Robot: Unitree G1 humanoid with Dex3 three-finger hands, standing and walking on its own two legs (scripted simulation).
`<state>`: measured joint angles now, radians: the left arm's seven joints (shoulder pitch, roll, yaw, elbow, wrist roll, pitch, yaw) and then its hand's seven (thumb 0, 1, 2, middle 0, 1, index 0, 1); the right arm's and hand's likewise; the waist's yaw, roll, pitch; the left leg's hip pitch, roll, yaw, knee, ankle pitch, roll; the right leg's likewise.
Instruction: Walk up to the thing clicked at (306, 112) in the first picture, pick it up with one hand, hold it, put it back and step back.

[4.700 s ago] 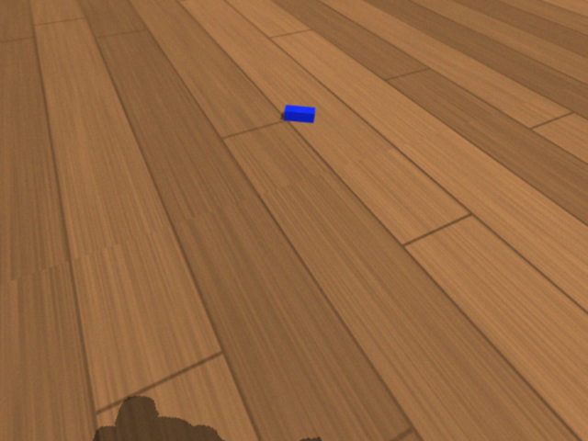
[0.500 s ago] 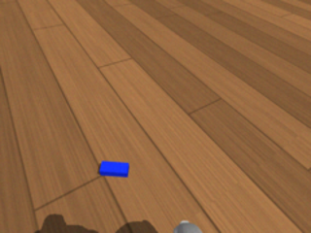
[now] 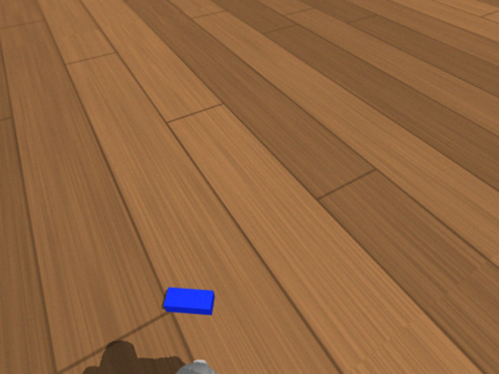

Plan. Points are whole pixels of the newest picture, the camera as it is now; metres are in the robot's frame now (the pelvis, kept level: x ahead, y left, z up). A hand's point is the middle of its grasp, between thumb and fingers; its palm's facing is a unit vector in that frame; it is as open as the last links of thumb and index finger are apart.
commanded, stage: walk up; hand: left
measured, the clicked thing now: (190, 301) +0.51 +0.25 -0.74
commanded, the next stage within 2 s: stand in 1.82 s
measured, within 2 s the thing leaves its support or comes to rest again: neither
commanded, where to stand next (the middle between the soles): +0.12 +0.01 m, yaw +1 degrees
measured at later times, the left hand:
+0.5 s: hand out of the picture +0.08 +0.27 -0.15, palm faces -0.03 -0.91 -0.42, open 7.4 cm
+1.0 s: hand (112, 360) +0.18 +0.26 -0.15, palm faces -0.01 -0.94 -0.33, open 7.4 cm
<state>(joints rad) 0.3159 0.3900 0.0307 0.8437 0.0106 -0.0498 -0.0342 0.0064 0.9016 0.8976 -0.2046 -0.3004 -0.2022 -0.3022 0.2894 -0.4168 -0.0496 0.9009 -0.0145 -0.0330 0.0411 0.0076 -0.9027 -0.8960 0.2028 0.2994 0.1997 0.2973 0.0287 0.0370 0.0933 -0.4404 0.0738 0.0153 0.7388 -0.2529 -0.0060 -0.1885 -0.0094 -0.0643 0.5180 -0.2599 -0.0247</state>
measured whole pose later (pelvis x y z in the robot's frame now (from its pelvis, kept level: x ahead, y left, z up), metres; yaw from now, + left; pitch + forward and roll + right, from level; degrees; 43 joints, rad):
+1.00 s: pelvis +0.08 +0.01 +0.00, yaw +1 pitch -3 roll -1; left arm 0.08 0.37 -0.01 1.07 0.00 -0.03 0.00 0.01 0.90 0.90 -0.20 -0.30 -0.20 -0.30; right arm 0.11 -0.36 0.00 1.10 0.00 -0.02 0.02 0.01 -0.90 -0.90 0.20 0.30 0.20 0.30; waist 0.00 -0.02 0.04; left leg -0.20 0.01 -0.01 0.49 -0.24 0.00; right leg -0.14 -0.05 -0.05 0.45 -0.26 0.03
